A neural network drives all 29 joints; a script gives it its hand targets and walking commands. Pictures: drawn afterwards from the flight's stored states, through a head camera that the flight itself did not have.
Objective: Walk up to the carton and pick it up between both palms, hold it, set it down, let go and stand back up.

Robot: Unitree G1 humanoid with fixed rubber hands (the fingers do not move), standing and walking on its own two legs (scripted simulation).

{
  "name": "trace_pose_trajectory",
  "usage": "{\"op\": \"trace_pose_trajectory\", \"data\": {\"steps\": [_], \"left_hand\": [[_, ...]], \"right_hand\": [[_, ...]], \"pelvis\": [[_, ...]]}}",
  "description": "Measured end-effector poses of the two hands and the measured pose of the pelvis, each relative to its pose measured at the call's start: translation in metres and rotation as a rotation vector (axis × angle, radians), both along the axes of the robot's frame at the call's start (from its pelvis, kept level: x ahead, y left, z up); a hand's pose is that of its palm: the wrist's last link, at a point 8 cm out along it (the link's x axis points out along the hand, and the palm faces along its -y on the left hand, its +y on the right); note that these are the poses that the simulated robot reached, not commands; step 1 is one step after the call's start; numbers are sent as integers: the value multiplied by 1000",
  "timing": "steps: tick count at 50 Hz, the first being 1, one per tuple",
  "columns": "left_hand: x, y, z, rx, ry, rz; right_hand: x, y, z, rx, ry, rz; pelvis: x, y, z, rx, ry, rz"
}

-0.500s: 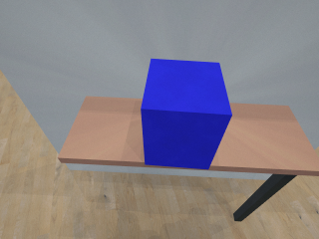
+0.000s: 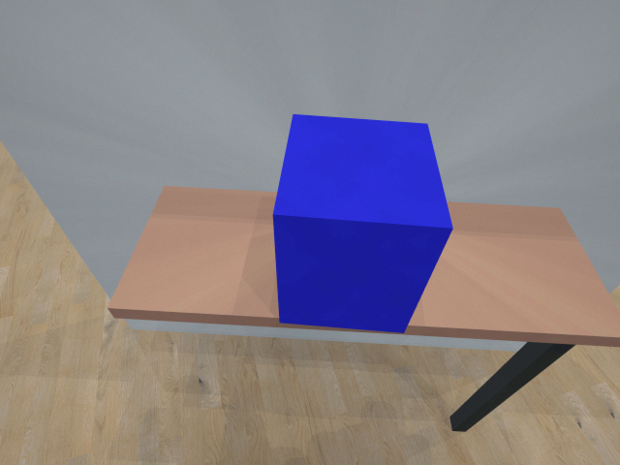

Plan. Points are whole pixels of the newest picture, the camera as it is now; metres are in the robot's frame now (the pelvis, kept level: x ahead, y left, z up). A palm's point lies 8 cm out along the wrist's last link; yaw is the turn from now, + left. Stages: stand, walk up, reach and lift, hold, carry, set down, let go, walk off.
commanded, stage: stand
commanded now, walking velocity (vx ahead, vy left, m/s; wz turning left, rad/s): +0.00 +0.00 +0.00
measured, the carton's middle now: (350, 227) +0.45 -0.05 +0.05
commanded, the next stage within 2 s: none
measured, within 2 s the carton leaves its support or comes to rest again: neither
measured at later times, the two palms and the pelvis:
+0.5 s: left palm out of the picture -0.03 +0.20 -0.15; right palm out of the picture -0.03 -0.20 -0.15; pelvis +0.01 +0.00 +0.00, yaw +0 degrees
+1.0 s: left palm out of the picture -0.02 +0.20 -0.14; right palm out of the picture -0.02 -0.20 -0.15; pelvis +0.02 +0.00 +0.00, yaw +1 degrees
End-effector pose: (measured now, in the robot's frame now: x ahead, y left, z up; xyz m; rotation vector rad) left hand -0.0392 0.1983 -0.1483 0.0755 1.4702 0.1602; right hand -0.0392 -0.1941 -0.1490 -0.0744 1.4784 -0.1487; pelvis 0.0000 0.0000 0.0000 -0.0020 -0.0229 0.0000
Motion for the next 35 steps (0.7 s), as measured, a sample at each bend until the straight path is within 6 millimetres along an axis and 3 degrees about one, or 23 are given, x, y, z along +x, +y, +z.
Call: {"op": "trace_pose_trajectory", "data": {"steps": [35], "left_hand": [[17,-2,1,9,-11,5]], "right_hand": [[18,-6,0,-7,1,11]], "pelvis": [[14,-4,0,1,-2,4]]}}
